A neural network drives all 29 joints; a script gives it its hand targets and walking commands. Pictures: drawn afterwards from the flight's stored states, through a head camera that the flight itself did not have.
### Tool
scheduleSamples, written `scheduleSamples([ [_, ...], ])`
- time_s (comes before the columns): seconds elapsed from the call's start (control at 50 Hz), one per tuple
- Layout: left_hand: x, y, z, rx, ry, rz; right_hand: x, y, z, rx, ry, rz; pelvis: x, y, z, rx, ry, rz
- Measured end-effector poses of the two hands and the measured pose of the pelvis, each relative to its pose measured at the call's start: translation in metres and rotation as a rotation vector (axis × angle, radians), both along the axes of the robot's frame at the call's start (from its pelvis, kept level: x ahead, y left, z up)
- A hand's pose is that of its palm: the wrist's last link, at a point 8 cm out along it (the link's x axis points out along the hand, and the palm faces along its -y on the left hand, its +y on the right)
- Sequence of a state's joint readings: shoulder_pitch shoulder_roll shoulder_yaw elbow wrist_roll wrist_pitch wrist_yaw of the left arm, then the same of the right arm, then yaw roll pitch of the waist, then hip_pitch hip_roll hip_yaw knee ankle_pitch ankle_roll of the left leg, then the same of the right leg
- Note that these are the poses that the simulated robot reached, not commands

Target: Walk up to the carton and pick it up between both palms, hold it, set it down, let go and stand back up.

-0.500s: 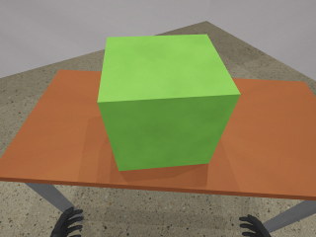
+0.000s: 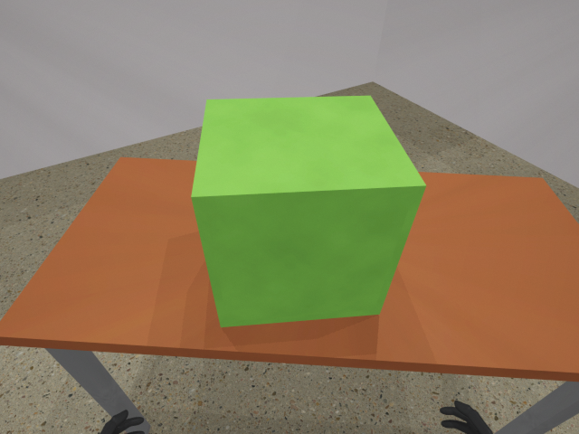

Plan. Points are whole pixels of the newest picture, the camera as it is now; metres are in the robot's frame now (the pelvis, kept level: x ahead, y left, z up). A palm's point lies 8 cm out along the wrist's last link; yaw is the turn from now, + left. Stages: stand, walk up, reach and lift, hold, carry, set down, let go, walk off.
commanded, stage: stand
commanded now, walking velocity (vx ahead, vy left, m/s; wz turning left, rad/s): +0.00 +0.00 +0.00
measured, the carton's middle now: (296, 210) +0.49 +0.05 +0.07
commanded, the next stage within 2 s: none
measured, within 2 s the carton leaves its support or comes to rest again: neither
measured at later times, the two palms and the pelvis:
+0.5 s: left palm out of the picture +0.09 +0.28 -0.09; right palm out of the picture +0.16 -0.24 -0.07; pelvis +0.00 +0.00 +0.00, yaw +0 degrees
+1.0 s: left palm out of the picture +0.07 +0.28 -0.10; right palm out of the picture +0.15 -0.24 -0.07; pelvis -0.02 +0.00 +0.00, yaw +0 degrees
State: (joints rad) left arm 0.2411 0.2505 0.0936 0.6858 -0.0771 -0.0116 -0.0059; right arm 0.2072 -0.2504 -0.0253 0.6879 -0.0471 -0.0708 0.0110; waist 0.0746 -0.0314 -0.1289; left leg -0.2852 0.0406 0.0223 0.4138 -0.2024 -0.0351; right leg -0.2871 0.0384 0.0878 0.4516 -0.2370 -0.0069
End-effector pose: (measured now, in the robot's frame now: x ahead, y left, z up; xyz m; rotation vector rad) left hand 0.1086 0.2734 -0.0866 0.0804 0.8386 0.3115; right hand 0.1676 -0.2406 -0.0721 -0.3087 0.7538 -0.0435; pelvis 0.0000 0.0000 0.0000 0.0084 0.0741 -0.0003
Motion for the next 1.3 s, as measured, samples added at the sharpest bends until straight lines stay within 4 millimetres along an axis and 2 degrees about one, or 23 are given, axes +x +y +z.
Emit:
scheduleSamples([
  [0.66,-0.023,0.003,-0.007,0.005,0.054,0.016,-0.008,0.001,-0.002,0.015,-0.006,-0.011,-0.008,0.000,0.000,-0.001,-0.011,0.000],
  [1.3,-0.063,0.005,-0.014,-0.002,0.097,0.036,-0.039,0.001,-0.005,0.022,-0.003,-0.027,-0.033,0.001,-0.001,-0.002,-0.046,-0.001],
])
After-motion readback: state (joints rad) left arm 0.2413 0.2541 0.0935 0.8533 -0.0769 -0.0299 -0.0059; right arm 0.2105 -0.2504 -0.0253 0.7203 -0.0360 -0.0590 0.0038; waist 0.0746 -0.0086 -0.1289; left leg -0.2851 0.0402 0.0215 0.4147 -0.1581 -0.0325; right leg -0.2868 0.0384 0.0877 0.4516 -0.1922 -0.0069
